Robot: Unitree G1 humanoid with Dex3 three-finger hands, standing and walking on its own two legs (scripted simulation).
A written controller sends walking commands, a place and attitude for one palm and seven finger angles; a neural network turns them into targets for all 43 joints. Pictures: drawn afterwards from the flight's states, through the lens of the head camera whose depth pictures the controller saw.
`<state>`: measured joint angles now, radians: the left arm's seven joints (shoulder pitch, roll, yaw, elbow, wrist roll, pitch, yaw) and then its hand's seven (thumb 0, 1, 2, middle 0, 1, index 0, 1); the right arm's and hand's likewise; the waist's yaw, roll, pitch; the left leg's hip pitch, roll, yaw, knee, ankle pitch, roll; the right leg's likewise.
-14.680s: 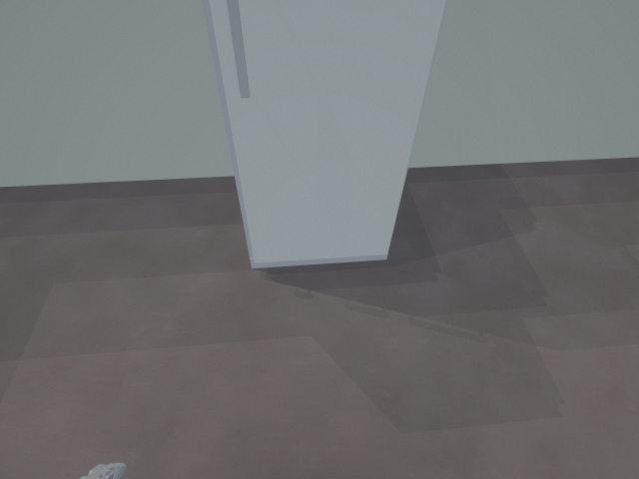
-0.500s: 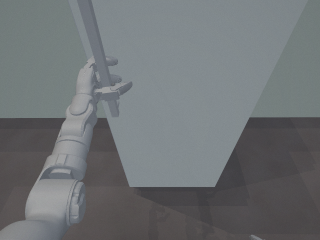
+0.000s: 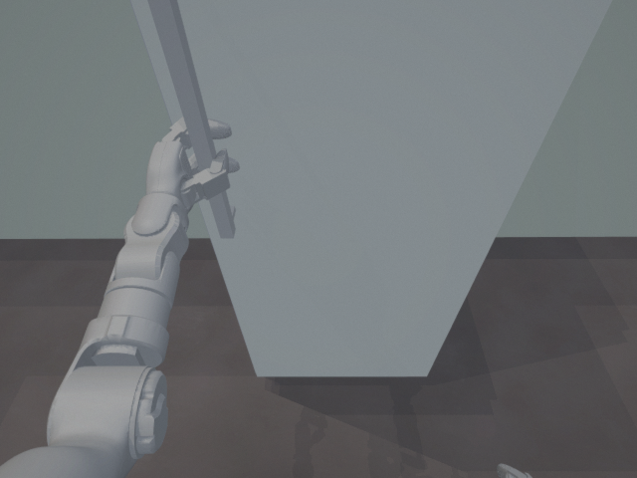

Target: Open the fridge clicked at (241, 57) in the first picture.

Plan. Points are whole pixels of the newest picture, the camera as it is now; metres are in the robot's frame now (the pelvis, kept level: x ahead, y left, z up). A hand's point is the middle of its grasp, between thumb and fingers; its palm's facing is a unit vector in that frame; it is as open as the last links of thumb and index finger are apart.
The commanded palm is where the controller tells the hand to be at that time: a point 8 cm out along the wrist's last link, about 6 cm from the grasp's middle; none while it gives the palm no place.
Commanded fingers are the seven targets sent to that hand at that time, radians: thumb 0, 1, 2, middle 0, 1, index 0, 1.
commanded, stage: grip the handle and tug to test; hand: left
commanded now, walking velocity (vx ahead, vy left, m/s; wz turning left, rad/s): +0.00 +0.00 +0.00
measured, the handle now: (202, 120) +0.49 +0.16 +0.22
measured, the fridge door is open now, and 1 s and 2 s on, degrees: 0 1 27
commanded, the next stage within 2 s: pull the door a little, standing still in 0.46 s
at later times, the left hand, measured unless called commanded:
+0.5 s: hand (222, 176) +0.43 +0.13 +0.17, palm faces +0.02 -1.00 +0.01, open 5.6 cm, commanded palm +0.38 +0.18 +0.17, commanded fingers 0.00 0.90 0.90 -0.45 -1.40 -0.45 -1.40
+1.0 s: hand (220, 184) +0.42 +0.13 +0.17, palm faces +0.01 -1.00 -0.01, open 6.0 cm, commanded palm +0.35 +0.19 +0.17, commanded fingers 0.00 0.90 0.90 -0.45 -1.40 -0.45 -1.40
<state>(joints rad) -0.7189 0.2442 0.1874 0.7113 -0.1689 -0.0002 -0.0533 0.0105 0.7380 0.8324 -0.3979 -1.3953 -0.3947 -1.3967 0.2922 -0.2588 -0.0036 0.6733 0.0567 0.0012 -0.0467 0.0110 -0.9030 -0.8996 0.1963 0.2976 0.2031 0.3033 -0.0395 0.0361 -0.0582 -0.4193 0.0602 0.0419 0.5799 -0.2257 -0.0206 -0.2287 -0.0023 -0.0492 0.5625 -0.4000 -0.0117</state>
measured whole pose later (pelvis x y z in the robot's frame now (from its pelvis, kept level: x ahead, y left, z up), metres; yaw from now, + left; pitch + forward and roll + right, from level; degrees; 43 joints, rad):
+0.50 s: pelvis +0.02 +0.00 +0.00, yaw -2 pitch +4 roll +1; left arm -0.54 0.23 0.21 0.46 -0.18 0.08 -0.04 0.01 0.78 0.79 -0.32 -1.40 -0.32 -1.40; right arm 0.29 -0.25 0.00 0.63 0.06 0.01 -0.03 0.01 -0.90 -0.90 0.20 0.30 0.20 0.30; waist -0.04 0.04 -0.07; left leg -0.36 0.06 0.08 0.55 -0.24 -0.02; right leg -0.18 -0.01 -0.01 0.53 -0.40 -0.01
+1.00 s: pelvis +0.06 -0.01 +0.01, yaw -2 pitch +4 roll +1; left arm -0.24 0.21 0.21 0.07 -0.21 0.20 -0.05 0.01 0.77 0.79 -0.28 -1.37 -0.25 -1.35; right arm 0.23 -0.24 0.02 0.55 0.06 0.04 -0.03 0.01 -0.90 -0.90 0.20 0.30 0.20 0.30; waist -0.04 0.04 -0.09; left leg -0.26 0.06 0.08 0.48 -0.26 -0.02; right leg -0.11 0.00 -0.02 0.49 -0.37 -0.01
